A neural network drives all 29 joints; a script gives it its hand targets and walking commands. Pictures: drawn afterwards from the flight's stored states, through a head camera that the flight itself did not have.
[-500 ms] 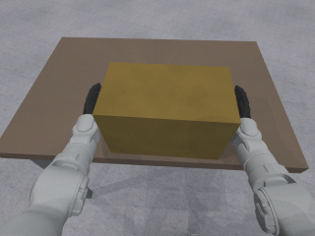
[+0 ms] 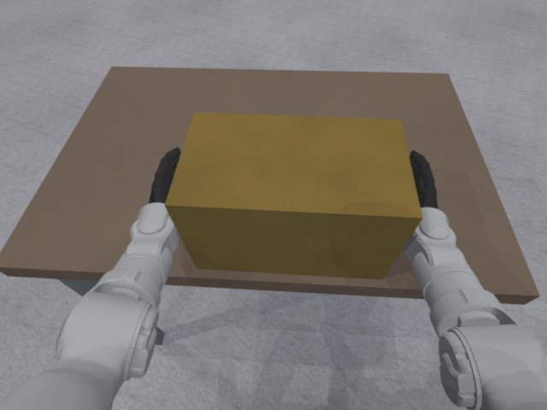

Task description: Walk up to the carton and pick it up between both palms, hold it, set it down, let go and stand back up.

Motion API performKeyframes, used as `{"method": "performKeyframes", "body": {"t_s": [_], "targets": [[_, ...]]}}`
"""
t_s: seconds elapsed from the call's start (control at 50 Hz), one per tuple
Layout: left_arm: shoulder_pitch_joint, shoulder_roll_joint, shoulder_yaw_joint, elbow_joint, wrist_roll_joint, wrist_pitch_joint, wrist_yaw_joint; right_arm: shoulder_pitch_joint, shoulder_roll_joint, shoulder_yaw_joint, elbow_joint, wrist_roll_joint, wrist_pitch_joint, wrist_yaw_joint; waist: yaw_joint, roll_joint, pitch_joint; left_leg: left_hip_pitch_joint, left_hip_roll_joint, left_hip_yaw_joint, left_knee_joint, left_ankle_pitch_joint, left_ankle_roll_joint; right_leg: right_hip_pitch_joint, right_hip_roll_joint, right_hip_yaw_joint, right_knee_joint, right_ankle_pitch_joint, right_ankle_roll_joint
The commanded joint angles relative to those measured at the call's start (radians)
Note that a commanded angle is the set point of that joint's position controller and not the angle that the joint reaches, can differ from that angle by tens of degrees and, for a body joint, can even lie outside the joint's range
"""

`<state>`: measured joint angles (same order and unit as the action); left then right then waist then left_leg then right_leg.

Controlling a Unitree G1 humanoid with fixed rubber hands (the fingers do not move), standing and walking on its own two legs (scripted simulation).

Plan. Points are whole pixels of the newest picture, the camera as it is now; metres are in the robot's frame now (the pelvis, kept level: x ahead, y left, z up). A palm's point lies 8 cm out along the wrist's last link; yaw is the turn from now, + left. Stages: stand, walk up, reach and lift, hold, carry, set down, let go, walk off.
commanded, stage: reach and lift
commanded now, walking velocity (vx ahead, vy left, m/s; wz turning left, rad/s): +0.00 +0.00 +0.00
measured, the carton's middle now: (291, 199) +0.42 -0.01 +0.05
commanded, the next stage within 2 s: none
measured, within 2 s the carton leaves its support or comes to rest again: leaves its support in 0.44 s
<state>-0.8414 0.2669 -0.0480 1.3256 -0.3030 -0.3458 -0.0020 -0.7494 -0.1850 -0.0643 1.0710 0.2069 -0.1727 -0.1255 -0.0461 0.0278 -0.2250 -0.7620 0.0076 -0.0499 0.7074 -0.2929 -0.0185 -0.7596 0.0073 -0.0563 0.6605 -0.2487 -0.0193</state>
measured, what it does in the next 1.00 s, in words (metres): stands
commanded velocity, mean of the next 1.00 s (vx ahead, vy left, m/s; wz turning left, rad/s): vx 0.00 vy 0.00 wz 0.00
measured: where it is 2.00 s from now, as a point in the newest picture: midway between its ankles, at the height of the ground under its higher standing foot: outside the picture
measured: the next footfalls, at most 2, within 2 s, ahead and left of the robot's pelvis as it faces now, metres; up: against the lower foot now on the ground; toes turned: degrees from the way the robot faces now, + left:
none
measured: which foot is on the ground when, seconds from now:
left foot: down 0.00-1.00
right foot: down 0.00-1.00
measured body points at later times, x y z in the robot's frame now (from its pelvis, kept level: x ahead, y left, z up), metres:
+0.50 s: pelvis +0.03 +0.02 +0.03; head +0.08 +0.01 +0.48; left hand +0.43 +0.19 +0.06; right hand +0.40 -0.21 +0.06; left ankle +0.01 +0.13 -0.71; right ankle +0.03 -0.11 -0.71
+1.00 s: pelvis +0.02 +0.01 +0.03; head +0.08 +0.03 +0.48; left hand +0.42 +0.20 +0.06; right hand +0.40 -0.20 +0.07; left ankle +0.01 +0.13 -0.71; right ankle +0.03 -0.11 -0.71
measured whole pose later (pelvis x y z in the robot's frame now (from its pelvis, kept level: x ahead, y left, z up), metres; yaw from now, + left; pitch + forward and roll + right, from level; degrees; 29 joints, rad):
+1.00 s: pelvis +0.02 +0.01 +0.03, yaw +0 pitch +18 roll -1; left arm -0.68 0.18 0.04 1.22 -0.12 -0.53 0.03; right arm -0.58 -0.15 -0.24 1.09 -0.03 -0.48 -0.08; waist -0.01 -0.01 -0.20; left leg -0.54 0.01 -0.03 0.40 -0.17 0.00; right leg -0.52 0.01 -0.04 0.30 -0.09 0.00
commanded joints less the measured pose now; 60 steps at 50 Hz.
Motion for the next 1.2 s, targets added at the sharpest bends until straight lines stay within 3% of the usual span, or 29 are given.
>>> {"method": "performKeyframes", "body": {"t_s": [0.0,0.04,0.08,0.1,0.14,0.24,0.28,0.38,0.44,0.62,0.72,0.84,0.98,1.08,1.18], "targets": [[-0.619,-0.113,-0.013,-0.249,0.042,-0.084,-0.015,-0.561,0.187,0.074,-0.247,-0.065,-0.067,0.053,-0.004,0.023,-0.703,0.344,-0.021,0.039,-0.050,0.404,-0.047,0.444,-0.008,0.011,-0.070,0.362,0.042],[-0.635,-0.242,-0.038,-0.254,0.085,-0.094,-0.045,-0.552,0.346,0.105,-0.277,-0.133,-0.075,0.082,-0.007,0.031,-0.685,0.359,-0.023,0.036,-0.080,0.406,-0.047,0.486,-0.014,0.006,-0.099,0.384,0.047],[-0.674,-0.543,-0.126,-0.271,0.148,-0.122,-0.119,-0.546,0.641,0.212,-0.322,-0.196,-0.084,0.153,-0.028,0.024,-0.667,0.379,-0.043,0.032,-0.151,0.342,-0.032,0.521,-0.030,0.036,-0.168,0.362,0.058],[-0.682,-0.651,-0.146,-0.295,0.152,-0.142,-0.141,-0.558,0.746,0.237,-0.332,-0.206,-0.079,0.186,-0.043,0.047,-0.662,0.348,-0.050,0.018,-0.172,0.373,-0.029,0.592,-0.029,0.042,-0.160,0.430,0.055],[-0.634,-0.703,-0.164,-0.335,0.148,-0.174,-0.147,-0.507,0.746,0.277,-0.376,-0.204,-0.085,0.216,-0.059,0.068,-0.658,0.358,-0.054,-0.014,-0.188,0.440,-0.038,0.671,-0.021,0.038,-0.159,0.523,0.045],[-0.617,-0.721,-0.157,-0.351,0.185,-0.187,-0.143,-0.427,0.734,0.278,-0.380,-0.253,-0.088,0.234,-0.079,0.030,-0.569,0.379,-0.036,-0.035,-0.239,0.425,-0.028,0.666,-0.026,0.036,-0.197,0.491,0.038],[-0.624,-0.740,-0.163,-0.372,0.189,-0.191,-0.139,-0.421,0.749,0.287,-0.387,-0.259,-0.093,0.232,-0.079,0.022,-0.572,0.379,-0.032,-0.033,-0.249,0.442,-0.028,0.682,-0.024,0.038,-0.201,0.508,0.037],[-0.604,-0.783,-0.212,-0.498,0.194,-0.213,-0.113,-0.410,0.750,0.343,-0.486,-0.243,-0.150,0.238,-0.065,0.028,-0.651,0.454,-0.027,-0.032,-0.231,0.629,-0.054,0.739,-0.004,0.030,-0.200,0.667,0.045],[-0.556,-0.776,-0.201,-0.520,0.236,-0.234,-0.104,-0.387,0.714,0.337,-0.510,-0.268,-0.210,0.250,-0.046,0.008,-0.645,0.480,-0.019,-0.022,-0.236,0.692,-0.059,0.758,0.000,0.025,-0.209,0.719,0.053],[-0.491,-0.726,-0.076,-0.382,0.367,-0.289,-0.098,-0.420,0.609,0.199,-0.320,-0.395,-0.422,0.255,0.030,-0.047,-0.554,0.516,0.004,0.049,-0.291,0.643,-0.059,0.735,0.008,0.005,-0.276,0.638,0.053],[-0.535,-0.712,-0.055,-0.337,0.384,-0.300,-0.088,-0.475,0.588,0.132,-0.209,-0.437,-0.480,0.241,0.044,-0.036,-0.548,0.535,-0.001,0.082,-0.306,0.544,-0.060,0.662,0.014,-0.009,-0.312,0.500,0.038],[-0.608,-0.734,-0.103,-0.349,0.352,-0.288,-0.079,-0.527,0.599,0.119,-0.159,-0.438,-0.470,0.227,0.031,0.007,-0.599,0.561,-0.011,0.092,-0.297,0.497,-0.071,0.587,0.019,-0.013,-0.330,0.411,0.022],[-0.657,-0.805,-0.224,-0.458,0.267,-0.264,-0.074,-0.551,0.658,0.235,-0.261,-0.352,-0.394,0.228,0.009,0.036,-0.707,0.564,-0.021,0.066,-0.266,0.534,-0.076,0.579,0.024,0.005,-0.303,0.448,0.019],[-0.665,-0.825,-0.280,-0.549,0.223,-0.241,-0.070,-0.549,0.681,0.316,-0.375,-0.291,-0.342,0.231,0.008,0.018,-0.746,0.553,-0.027,0.044,-0.252,0.571,-0.067,0.615,0.027,0.022,-0.276,0.506,0.031],[-0.648,-0.810,-0.271,-0.575,0.223,-0.216,-0.072,-0.554,0.676,0.351,-0.438,-0.262,-0.317,0.228,0.024,-0.026,-0.707,0.545,-0.031,0.040,-0.264,0.587,-0.051,0.689,0.026,0.034,-0.266,0.562,0.047]]}}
